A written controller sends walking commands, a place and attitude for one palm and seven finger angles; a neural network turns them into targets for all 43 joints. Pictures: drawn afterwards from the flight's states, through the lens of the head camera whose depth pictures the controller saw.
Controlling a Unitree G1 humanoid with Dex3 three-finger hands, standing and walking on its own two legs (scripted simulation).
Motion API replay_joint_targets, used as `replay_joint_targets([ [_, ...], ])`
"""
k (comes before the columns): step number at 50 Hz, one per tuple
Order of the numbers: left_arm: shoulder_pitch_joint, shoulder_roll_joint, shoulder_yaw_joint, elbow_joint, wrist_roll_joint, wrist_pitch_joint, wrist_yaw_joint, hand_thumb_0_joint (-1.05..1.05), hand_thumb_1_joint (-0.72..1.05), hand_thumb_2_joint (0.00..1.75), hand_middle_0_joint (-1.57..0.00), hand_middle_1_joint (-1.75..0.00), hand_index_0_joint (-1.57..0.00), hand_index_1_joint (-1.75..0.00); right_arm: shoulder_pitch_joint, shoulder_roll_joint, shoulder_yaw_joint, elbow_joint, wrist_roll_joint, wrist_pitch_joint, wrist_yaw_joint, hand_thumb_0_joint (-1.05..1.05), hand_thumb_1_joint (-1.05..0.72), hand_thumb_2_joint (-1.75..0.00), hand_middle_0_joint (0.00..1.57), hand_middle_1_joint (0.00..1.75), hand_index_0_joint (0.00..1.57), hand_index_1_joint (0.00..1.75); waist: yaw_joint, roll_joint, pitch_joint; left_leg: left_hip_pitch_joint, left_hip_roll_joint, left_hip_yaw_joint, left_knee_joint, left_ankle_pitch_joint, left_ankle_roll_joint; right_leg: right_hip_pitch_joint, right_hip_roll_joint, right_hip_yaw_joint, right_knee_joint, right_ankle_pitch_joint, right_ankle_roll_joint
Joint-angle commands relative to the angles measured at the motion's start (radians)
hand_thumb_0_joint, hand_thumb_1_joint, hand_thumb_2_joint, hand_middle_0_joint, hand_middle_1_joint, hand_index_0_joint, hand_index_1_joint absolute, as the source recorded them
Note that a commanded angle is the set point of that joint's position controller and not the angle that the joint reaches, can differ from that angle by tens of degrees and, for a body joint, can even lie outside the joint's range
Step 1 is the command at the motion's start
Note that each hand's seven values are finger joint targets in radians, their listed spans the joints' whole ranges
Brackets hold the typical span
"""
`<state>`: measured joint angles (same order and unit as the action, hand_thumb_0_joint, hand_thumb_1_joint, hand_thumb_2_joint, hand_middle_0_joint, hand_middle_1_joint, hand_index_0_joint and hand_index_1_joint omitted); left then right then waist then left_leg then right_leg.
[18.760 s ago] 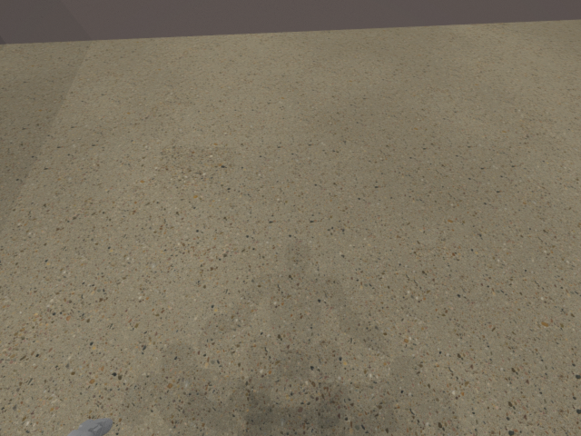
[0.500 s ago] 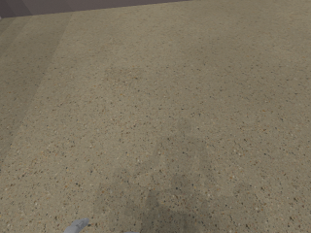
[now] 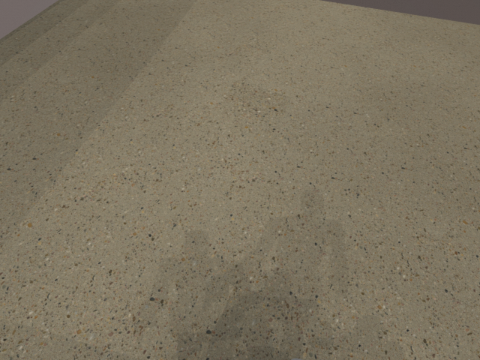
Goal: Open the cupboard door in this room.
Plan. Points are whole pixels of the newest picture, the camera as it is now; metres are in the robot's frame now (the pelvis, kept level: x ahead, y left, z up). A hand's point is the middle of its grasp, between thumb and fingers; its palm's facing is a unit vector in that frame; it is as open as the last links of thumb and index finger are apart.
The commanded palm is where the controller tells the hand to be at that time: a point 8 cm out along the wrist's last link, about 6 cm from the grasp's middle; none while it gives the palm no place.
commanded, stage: turn or walk to find it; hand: left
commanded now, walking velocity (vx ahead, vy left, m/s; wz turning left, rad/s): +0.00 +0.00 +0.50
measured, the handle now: out of the picture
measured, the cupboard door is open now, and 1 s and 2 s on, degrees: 0 0 0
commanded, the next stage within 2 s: none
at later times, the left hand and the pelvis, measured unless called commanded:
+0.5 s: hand out of the picture +0.04 +0.16 -0.13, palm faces +0.27 -0.91 -0.30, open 7.4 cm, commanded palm none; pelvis -0.01 -0.06 +0.01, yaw +16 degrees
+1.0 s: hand out of the picture -0.13 +0.19 -0.16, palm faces +0.54 -0.80 -0.25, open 7.4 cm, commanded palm none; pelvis -0.05 -0.02 +0.01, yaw +30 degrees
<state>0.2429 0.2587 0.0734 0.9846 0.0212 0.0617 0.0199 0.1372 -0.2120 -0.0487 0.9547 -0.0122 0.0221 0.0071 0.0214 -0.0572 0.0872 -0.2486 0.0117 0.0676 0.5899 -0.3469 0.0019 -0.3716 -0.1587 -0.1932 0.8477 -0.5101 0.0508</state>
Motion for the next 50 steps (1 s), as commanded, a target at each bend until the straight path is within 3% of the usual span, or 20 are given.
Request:
replay_joint_targets([
  [1,-0.090,0.069,0.011,-0.105,-0.012,-0.027,-0.005,0.00,0.90,0.90,-0.20,-0.30,-0.20,-0.30,0.068,-0.199,-0.044,-0.035,-0.010,-0.011,-0.030,0.00,-0.90,-0.90,0.20,0.30,0.20,0.30,-0.046,0.276,-0.097,0.173,0.278,-0.286,-0.214,0.738,0.171,-0.216,0.032,0.159,0.288,0.021,0.028],
  [4,-0.056,0.068,0.009,-0.092,-0.011,-0.030,-0.012,0.00,0.90,0.90,-0.20,-0.30,-0.20,-0.30,0.039,-0.193,-0.041,-0.054,-0.008,-0.019,-0.027,0.00,-0.90,-0.90,0.20,0.30,0.20,0.30,-0.026,0.208,-0.108,0.164,0.225,-0.233,-0.217,0.702,0.148,-0.174,0.047,0.155,0.258,0.083,0.038],
  [11,-0.093,0.050,-0.002,-0.135,-0.017,-0.035,-0.007,0.00,0.90,0.90,-0.20,-0.30,-0.20,-0.30,0.045,-0.207,-0.058,-0.068,-0.015,-0.004,-0.019,0.00,-0.90,-0.90,0.20,0.30,0.20,0.30,-0.044,0.225,-0.099,0.109,0.206,-0.329,-0.187,0.635,0.158,-0.045,0.100,0.140,-0.045,0.056,0.034],
  [14,-0.009,0.060,0.002,-0.121,-0.018,-0.050,-0.006,0.00,0.90,0.90,-0.20,-0.30,-0.20,-0.30,0.009,-0.203,-0.064,-0.082,-0.012,0.002,-0.017,0.00,-0.90,-0.90,0.20,0.30,0.20,0.30,-0.003,0.235,-0.123,0.031,0.167,-0.349,-0.117,0.573,0.121,0.127,0.126,0.120,-0.288,0.199,0.024],
  [15,0.040,0.081,0.009,-0.111,-0.015,-0.061,-0.004,0.00,0.90,0.90,-0.20,-0.30,-0.20,-0.30,0.006,-0.185,-0.064,-0.089,-0.005,0.002,-0.015,0.00,-0.90,-0.90,0.20,0.30,0.20,0.30,0.021,0.169,-0.144,-0.037,0.123,-0.324,-0.052,0.455,0.078,0.245,0.101,0.131,-0.430,0.321,0.019],
  [16,0.077,0.158,0.023,-0.106,0.000,-0.074,0.005,0.00,0.90,0.90,-0.20,-0.30,-0.20,-0.30,0.031,-0.127,-0.056,-0.101,0.005,-0.001,-0.008,0.00,-0.90,-0.90,0.20,0.30,0.20,0.30,0.031,-0.050,-0.178,-0.205,0.019,-0.221,0.110,0.176,0.011,0.405,-0.092,0.309,-0.507,0.414,-0.033],
  [17,0.085,0.230,0.034,-0.116,0.007,-0.075,0.010,0.00,0.90,0.90,-0.20,-0.30,-0.20,-0.30,0.015,-0.090,-0.051,-0.133,0.004,0.002,-0.005,0.00,-0.90,-0.90,0.20,0.30,0.20,0.30,0.040,-0.236,-0.133,-0.325,-0.088,-0.118,0.340,-0.255,-0.037,0.371,-0.325,0.523,-0.544,0.580,-0.157],
  [18,0.063,0.203,0.038,-0.121,-0.005,-0.079,0.014,0.00,0.90,0.90,-0.20,-0.30,-0.20,-0.30,0.016,-0.140,-0.061,-0.114,-0.006,0.018,-0.009,0.00,-0.90,-0.90,0.20,0.30,0.20,0.30,0.040,-0.246,-0.126,-0.284,-0.035,-0.193,0.502,-0.260,-0.024,0.242,-0.331,0.530,-0.573,0.527,-0.202],
  [20,-0.056,0.136,0.019,-0.150,-0.005,-0.073,0.013,0.00,0.90,0.90,-0.20,-0.30,-0.20,-0.30,0.025,-0.129,-0.066,-0.075,-0.008,0.029,0.004,0.00,-0.90,-0.90,0.20,0.30,0.20,0.30,-0.016,-0.079,-0.036,-0.292,-0.007,-0.175,0.659,-0.119,-0.029,0.142,-0.229,0.383,-0.569,0.375,-0.191],
  [23,-0.097,0.095,0.006,-0.169,-0.002,-0.079,0.014,0.00,0.90,0.90,-0.20,-0.30,-0.20,-0.30,0.097,-0.104,-0.059,-0.042,-0.012,0.040,0.019,0.00,-0.90,-0.90,0.20,0.30,0.20,0.30,-0.045,-0.101,-0.061,-0.268,0.006,-0.134,0.674,0.002,-0.052,0.141,-0.151,0.223,-0.568,0.350,-0.139],
  [26,-0.050,0.104,0.011,-0.150,0.000,-0.078,0.017,0.00,0.90,0.90,-0.20,-0.30,-0.20,-0.30,0.071,-0.108,-0.055,-0.043,-0.012,0.043,0.018,0.00,-0.90,-0.90,0.20,0.30,0.20,0.30,-0.022,-0.100,-0.061,-0.282,0.022,-0.110,0.608,-0.009,-0.070,0.193,-0.175,0.201,-0.576,0.329,-0.156],
  [33,0.052,0.150,0.024,-0.092,0.008,-0.069,0.013,0.00,0.90,0.90,-0.20,-0.30,-0.20,-0.30,-0.017,-0.081,-0.032,-0.058,-0.002,0.029,0.014,0.00,-0.90,-0.90,0.20,0.30,0.20,0.30,0.035,-0.118,-0.106,-0.214,0.030,-0.036,0.306,-0.117,-0.069,0.309,-0.222,0.156,-0.516,0.550,-0.191],
  [37,0.040,0.166,0.032,-0.076,0.010,-0.061,0.010,0.00,0.90,0.90,-0.20,-0.30,-0.20,-0.30,-0.011,-0.074,-0.024,-0.062,0.007,0.018,0.009,0.00,-0.90,-0.90,0.20,0.30,0.20,0.30,0.029,-0.135,-0.123,-0.129,0.030,0.002,0.163,-0.134,-0.050,0.287,-0.245,0.135,-0.477,0.566,-0.196],
  [40,0.015,0.165,0.036,-0.072,0.000,-0.053,0.006,0.00,0.90,0.90,-0.20,-0.30,-0.20,-0.30,0.068,-0.089,-0.026,-0.046,0.002,0.004,0.007,0.00,-0.90,-0.90,0.20,0.30,0.20,0.30,-0.023,-0.092,-0.151,0.035,0.027,0.033,-0.084,0.044,-0.033,0.205,-0.222,0.056,-0.362,0.501,-0.126],
  [41,0.018,0.140,0.032,-0.077,-0.008,-0.045,0.002,0.00,0.90,0.90,-0.20,-0.30,-0.20,-0.30,0.098,-0.128,-0.036,-0.040,0.001,-0.005,0.008,0.00,-0.90,-0.90,0.20,0.30,0.20,0.30,-0.046,0.021,-0.161,0.167,0.067,-0.038,-0.198,0.134,-0.009,0.077,-0.178,0.019,-0.242,0.396,-0.073],
  [42,0.004,0.081,0.020,-0.105,-0.014,-0.040,-0.006,0.00,0.90,0.90,-0.20,-0.30,-0.20,-0.30,0.124,-0.223,-0.058,-0.047,-0.008,-0.010,0.005,0.00,-0.90,-0.90,0.20,0.30,0.20,0.30,-0.066,0.307,-0.142,0.252,0.288,-0.350,-0.283,0.286,0.076,-0.154,-0.035,-0.032,-0.030,0.074,0.003],
  [43,-0.068,0.056,0.003,-0.149,-0.005,-0.032,-0.008,0.00,0.90,0.90,-0.20,-0.30,-0.20,-0.30,0.162,-0.286,-0.068,-0.040,-0.010,-0.001,-0.002,0.00,-0.90,-0.90,0.20,0.30,0.20,0.30,-0.096,0.349,-0.097,0.183,0.411,-0.446,-0.319,0.431,0.171,-0.228,0.016,0.031,0.125,-0.123,0.018],
  [45,-0.117,0.070,0.011,-0.131,-0.004,-0.016,-0.002,0.00,0.90,0.90,-0.20,-0.30,-0.20,-0.30,0.107,-0.238,-0.057,-0.032,-0.009,-0.004,-0.023,0.00,-0.90,-0.90,0.20,0.30,0.20,0.30,-0.075,0.325,-0.068,0.124,0.330,-0.390,-0.302,0.446,0.156,-0.245,0.021,0.151,0.248,-0.025,0.020],
  [48,-0.044,0.074,0.016,-0.084,-0.006,-0.024,-0.016,0.00,0.90,0.90,-0.20,-0.30,-0.20,-0.30,0.016,-0.189,-0.037,-0.061,-0.007,-0.016,-0.025,0.00,-0.90,-0.90,0.20,0.30,0.20,0.30,-0.016,0.216,-0.077,0.120,0.227,-0.251,-0.273,0.510,0.137,-0.200,0.036,0.156,0.284,0.116,0.033],
  [50,-0.046,0.073,0.013,-0.085,-0.007,-0.026,-0.013,0.00,0.90,0.90,-0.20,-0.30,-0.20,-0.30,0.044,-0.186,-0.039,-0.059,-0.005,-0.020,-0.024,0.00,-0.90,-0.90,0.20,0.30,0.20,0.30,-0.024,0.178,-0.098,0.147,0.213,-0.252,-0.265,0.550,0.140,-0.192,0.045,0.163,0.272,0.132,0.040],
])
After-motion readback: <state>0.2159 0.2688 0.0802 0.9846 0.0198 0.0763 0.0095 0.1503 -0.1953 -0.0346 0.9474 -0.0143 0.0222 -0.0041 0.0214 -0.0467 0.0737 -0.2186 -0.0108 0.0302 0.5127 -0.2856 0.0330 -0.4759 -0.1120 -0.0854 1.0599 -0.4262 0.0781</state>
